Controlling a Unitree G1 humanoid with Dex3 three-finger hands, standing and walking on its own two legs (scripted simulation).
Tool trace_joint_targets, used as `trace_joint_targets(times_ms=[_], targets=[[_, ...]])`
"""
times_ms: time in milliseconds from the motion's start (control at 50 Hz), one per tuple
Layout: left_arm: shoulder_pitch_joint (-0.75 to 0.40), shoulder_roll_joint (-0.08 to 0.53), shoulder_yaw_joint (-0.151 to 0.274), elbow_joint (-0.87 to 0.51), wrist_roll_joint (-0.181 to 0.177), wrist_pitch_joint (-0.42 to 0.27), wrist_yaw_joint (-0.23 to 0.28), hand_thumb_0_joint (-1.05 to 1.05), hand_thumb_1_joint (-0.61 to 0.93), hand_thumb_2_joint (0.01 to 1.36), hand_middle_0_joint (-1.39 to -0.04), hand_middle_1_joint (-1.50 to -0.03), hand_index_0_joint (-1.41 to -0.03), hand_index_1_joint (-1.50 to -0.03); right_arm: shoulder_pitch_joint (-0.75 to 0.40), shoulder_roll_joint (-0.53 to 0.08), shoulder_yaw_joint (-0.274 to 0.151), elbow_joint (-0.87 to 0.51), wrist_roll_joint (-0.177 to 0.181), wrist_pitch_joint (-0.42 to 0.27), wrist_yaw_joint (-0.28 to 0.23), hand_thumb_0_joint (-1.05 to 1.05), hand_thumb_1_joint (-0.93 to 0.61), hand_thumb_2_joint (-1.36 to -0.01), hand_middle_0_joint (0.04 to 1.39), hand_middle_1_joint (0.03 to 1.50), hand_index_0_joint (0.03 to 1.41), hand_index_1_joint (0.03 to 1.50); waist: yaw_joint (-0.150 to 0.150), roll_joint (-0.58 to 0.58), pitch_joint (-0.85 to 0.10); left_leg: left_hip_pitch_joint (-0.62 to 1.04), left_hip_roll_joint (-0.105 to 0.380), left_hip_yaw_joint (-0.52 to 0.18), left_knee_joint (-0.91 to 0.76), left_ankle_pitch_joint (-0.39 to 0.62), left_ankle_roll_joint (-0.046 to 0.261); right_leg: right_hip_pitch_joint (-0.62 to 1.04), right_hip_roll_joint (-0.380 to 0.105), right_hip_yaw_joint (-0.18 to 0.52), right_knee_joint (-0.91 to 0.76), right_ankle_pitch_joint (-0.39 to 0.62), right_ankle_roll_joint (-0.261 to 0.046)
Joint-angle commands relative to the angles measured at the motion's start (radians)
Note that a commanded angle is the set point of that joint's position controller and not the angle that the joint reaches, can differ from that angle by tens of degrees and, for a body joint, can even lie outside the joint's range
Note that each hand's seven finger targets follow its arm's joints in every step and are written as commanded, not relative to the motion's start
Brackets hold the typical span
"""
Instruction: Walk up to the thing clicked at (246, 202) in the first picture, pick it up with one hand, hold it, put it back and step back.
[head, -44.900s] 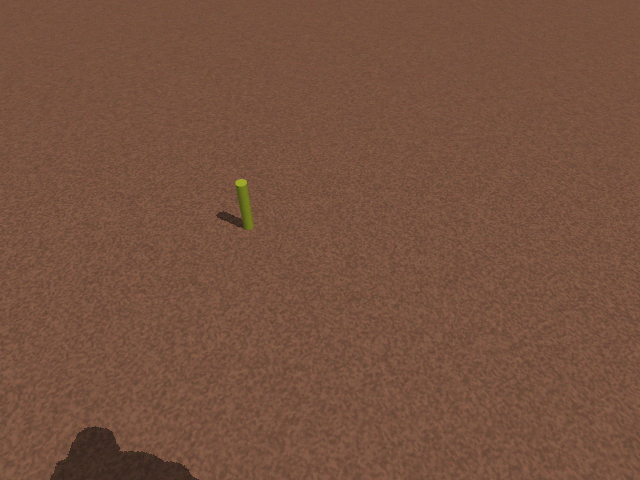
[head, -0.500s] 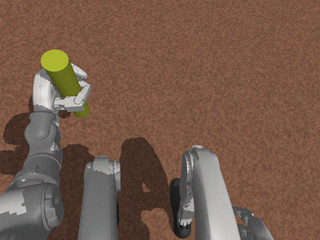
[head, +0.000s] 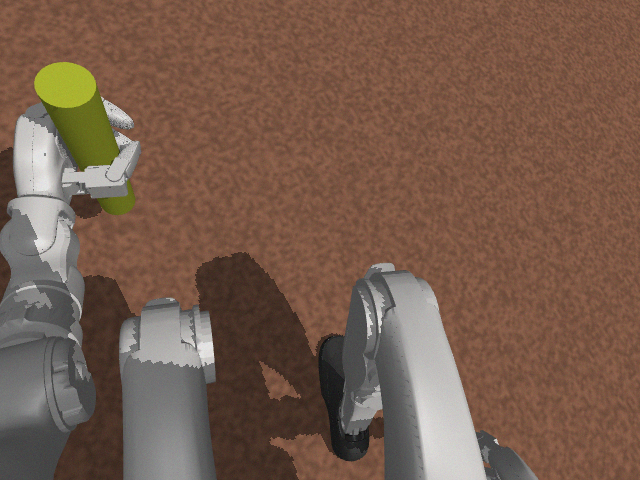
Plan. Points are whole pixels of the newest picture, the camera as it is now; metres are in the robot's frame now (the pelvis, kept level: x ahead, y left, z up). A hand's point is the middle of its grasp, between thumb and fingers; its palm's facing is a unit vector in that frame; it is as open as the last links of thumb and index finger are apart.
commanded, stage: crouch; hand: left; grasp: from the side
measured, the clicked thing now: (98, 156) +0.49 +0.19 -0.07
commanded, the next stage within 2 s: lower in 0.22 s
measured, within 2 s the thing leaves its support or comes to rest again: neither
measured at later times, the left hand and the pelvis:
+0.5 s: hand (130, 170) +0.50 +0.17 -0.11, palm faces -0.04 -1.00 -0.03, open 5.8 cm; pelvis +0.00 +0.00 -0.02, yaw -3 degrees
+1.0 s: hand (135, 183) +0.50 +0.17 -0.17, palm faces -0.01 -1.00 -0.03, open 5.8 cm; pelvis -0.01 +0.01 -0.03, yaw -6 degrees
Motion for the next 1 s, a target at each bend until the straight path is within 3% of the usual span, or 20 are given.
trace_joint_targets(times_ms=[0, 40, 120, 220, 260, 320, 380, 400, 460, 560, 640, 660, 740, 860, 980], targets=[[-0.370, 0.150, 0.000, -0.191, -0.018, -0.073, 0.002, 0.000, 0.530, 1.314, -1.336, -1.441, -1.340, -1.438, 0.149, -0.270, -0.068, -0.028, -0.008, 0.004, -0.010, 0.000, -0.893, -0.902, 0.199, 0.300, 0.200, 0.300, -0.042, 0.275, -0.638, 0.390, 0.010, 0.072, -0.305, 0.108, 0.024, 0.382, 0.031, -0.114, -0.165, 0.089, -0.078], [-0.376, 0.183, 0.011, -0.203, -0.009, -0.079, 0.013, 0.000, 0.550, 1.306, -1.345, -1.434, -1.348, -1.432, 0.139, -0.273, -0.064, -0.033, -0.013, 0.009, -0.007, 0.000, -0.891, -0.901, 0.199, 0.300, 0.200, 0.300, -0.031, 0.263, -0.631, 0.351, 0.009, 0.075, -0.297, 0.078, 0.028, 0.397, 0.035, -0.114, -0.166, 0.064, -0.076], [-0.383, 0.174, 0.001, -0.201, -0.011, -0.090, 0.020, 0.000, 0.575, 1.326, -1.346, -1.447, -1.351, -1.443, 0.128, -0.284, -0.051, -0.038, -0.019, 0.013, 0.000, 0.000, -0.887, -0.900, 0.199, 0.300, 0.200, 0.300, -0.051, 0.277, -0.613, 0.362, 0.013, 0.056, -0.292, 0.057, 0.025, 0.370, 0.035, -0.127, -0.149, 0.053, -0.075], [-0.389, 0.192, -0.001, -0.206, -0.008, -0.096, 0.026, 0.000, 0.580, 1.324, -1.354, -1.445, -1.357, -1.443, 0.135, -0.297, -0.032, -0.037, -0.030, 0.022, 0.004, 0.000, -0.891, -0.902, 0.199, 0.300, 0.200, 0.300, -0.066, 0.315, -0.643, 0.421, 0.018, 0.037, -0.277, 0.143, 0.014, 0.380, 0.036, -0.135, -0.125, 0.122, -0.077], [-0.386, 0.191, -0.002, -0.200, -0.003, -0.102, 0.035, 0.000, 0.560, 1.316, -1.326, -1.421, -1.325, -1.423, 0.121, -0.296, -0.027, -0.048, -0.034, 0.028, 0.006, 0.000, -0.893, -0.903, 0.199, 0.300, 0.199, 0.300, -0.063, 0.319, -0.623, 0.394, 0.015, 0.039, -0.275, 0.129, 0.015, 0.382, 0.038, -0.135, -0.123, 0.112, -0.077], [-0.362, 0.203, 0.010, -0.184, 0.000, -0.106, 0.048, 0.000, 0.579, 1.337, -1.387, -1.496, -1.391, -1.491, 0.112, -0.297, -0.013, -0.058, -0.040, 0.031, 0.012, 0.000, -0.897, -0.902, 0.199, 0.300, 0.199, 0.300, -0.062, 0.299, -0.609, 0.352, 0.014, 0.045, -0.261, 0.121, 0.020, 0.413, 0.041, -0.136, -0.125, 0.106, -0.073], [-0.345, 0.215, 0.003, -0.119, 0.009, -0.110, 0.052, 0.000, 0.515, 1.346, -1.412, -1.525, -1.417, -1.520, 0.105, -0.303, 0.002, -0.061, -0.042, 0.038, 0.013, 0.000, -0.897, -0.902, 0.199, 0.300, 0.199, 0.300, -0.092, 0.270, -0.562, 0.317, 0.015, 0.041, -0.242, 0.109, 0.025, 0.403, 0.047, -0.141, -0.127, 0.102, -0.070], [-0.312, 0.182, -0.015, -0.060, 0.007, -0.112, 0.053, 0.000, 0.531, 1.354, -1.408, -1.524, -1.413, -1.520, 0.106, -0.305, 0.009, -0.052, -0.046, 0.040, 0.015, 0.000, -0.897, -0.902, 0.199, 0.300, 0.199, 0.300, -0.108, 0.237, -0.526, 0.291, 0.015, 0.038, -0.229, 0.094, 0.029, 0.405, 0.048, -0.144, -0.133, 0.093, -0.066], [-0.348, 0.229, 0.002, -0.067, -0.001, -0.140, 0.066, 0.000, 0.545, 1.348, -1.401, -1.512, -1.407, -1.507, 0.080, -0.318, 0.029, -0.071, -0.053, 0.038, 0.016, 0.000, -0.893, -0.900, 0.199, 0.300, 0.199, 0.300, -0.118, 0.207, -0.490, 0.254, 0.017, 0.029, -0.224, 0.031, 0.035, 0.407, 0.050, -0.154, -0.143, 0.044, -0.061], [-0.392, 0.311, 0.029, -0.094, 0.007, -0.193, 0.078, 0.000, 0.554, 1.331, -1.384, -1.495, -1.392, -1.488, 0.043, -0.336, 0.061, -0.087, -0.073, 0.039, 0.018, 0.000, -0.892, -0.900, 0.199, 0.300, 0.199, 0.300, -0.121, 0.294, -0.530, 0.346, 0.029, 0.004, -0.221, 0.063, 0.020, 0.406, 0.055, -0.168, -0.110, 0.072, -0.066], [-0.381, 0.281, 0.002, -0.052, -0.002, -0.211, 0.082, 0.000, 0.546, 1.323, -1.356, -1.466, -1.360, -1.462, 0.025, -0.351, 0.089, -0.084, -0.093, 0.038, 0.018, 0.000, -0.897, -0.902, 0.199, 0.300, 0.199, 0.300, -0.155, 0.340, -0.507, 0.388, 0.034, -0.010, -0.206, 0.106, 0.010, 0.402, 0.055, -0.183, -0.094, 0.118, -0.064], [-0.401, 0.310, 0.006, -0.060, 0.005, -0.214, 0.089, 0.000, 0.519, 1.312, -1.375, -1.468, -1.377, -1.466, 0.026, -0.356, 0.093, -0.084, -0.096, 0.039, 0.018, 0.000, -0.900, -0.903, 0.199, 0.300, 0.199, 0.300, -0.153, 0.362, -0.492, 0.388, 0.035, -0.014, -0.216, 0.093, 0.007, 0.391, 0.056, -0.185, -0.094, 0.106, -0.068], [-0.352, 0.286, -0.023, -0.026, 0.024, -0.224, 0.110, 0.000, 0.529, 1.335, -1.363, -1.468, -1.363, -1.469, 0.017, -0.361, 0.112, -0.083, -0.111, 0.045, 0.023, 0.000, -0.900, -0.905, 0.199, 0.300, 0.199, 0.300, -0.167, 0.372, -0.460, 0.401, 0.037, -0.027, -0.206, 0.138, 0.000, 0.403, 0.057, -0.201, -0.085, 0.145, -0.067], [-0.359, 0.295, -0.023, -0.017, -0.002, -0.245, 0.144, 0.000, 0.506, 1.331, -1.330, -1.458, -1.334, -1.456, 0.005, -0.378, 0.136, -0.086, -0.122, 0.051, 0.025, 0.000, -0.895, -0.902, 0.199, 0.300, 0.199, 0.300, -0.190, 0.327, -0.455, 0.382, 0.036, -0.040, -0.175, 0.154, 0.008, 0.447, 0.063, -0.211, -0.093, 0.174, -0.057], [-0.380, 0.313, -0.060, 0.011, 0.015, -0.273, 0.165, 0.000, 0.564, 1.332, -1.337, -1.453, -1.341, -1.449, -0.018, -0.382, 0.167, -0.087, -0.138, 0.056, 0.027, 0.000, -0.892, -0.901, 0.199, 0.300, 0.199, 0.300, -0.211, 0.358, -0.420, 0.401, 0.038, -0.065, -0.182, 0.157, 0.001, 0.441, 0.067, -0.230, -0.086, 0.176, -0.057]])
